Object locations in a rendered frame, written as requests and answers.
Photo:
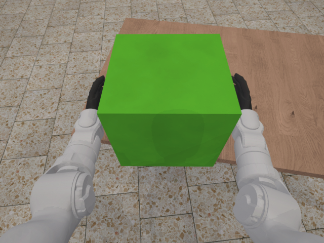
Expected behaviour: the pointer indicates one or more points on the robot right forearm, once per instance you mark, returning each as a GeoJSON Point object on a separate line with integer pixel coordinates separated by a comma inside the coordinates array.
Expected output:
{"type": "Point", "coordinates": [252, 156]}

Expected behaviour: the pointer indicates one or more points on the right robot hand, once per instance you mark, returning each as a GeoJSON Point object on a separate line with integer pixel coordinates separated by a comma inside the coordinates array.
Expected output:
{"type": "Point", "coordinates": [242, 91]}

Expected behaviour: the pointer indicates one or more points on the robot left upper arm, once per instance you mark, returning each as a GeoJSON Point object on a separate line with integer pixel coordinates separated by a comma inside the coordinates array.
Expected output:
{"type": "Point", "coordinates": [59, 201]}

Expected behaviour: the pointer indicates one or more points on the table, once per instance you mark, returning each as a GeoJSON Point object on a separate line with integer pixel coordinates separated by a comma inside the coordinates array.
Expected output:
{"type": "Point", "coordinates": [285, 76]}

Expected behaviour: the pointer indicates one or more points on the left robot hand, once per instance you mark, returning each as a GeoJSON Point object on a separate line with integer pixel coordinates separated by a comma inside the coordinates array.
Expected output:
{"type": "Point", "coordinates": [95, 93]}

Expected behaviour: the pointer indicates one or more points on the carton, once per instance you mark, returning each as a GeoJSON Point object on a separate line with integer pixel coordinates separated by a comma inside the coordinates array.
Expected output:
{"type": "Point", "coordinates": [168, 100]}

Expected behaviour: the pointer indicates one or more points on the robot left forearm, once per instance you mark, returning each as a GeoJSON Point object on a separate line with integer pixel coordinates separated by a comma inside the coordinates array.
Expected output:
{"type": "Point", "coordinates": [83, 148]}

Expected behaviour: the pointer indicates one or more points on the robot right upper arm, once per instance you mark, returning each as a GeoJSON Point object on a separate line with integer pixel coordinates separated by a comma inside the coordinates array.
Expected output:
{"type": "Point", "coordinates": [270, 216]}

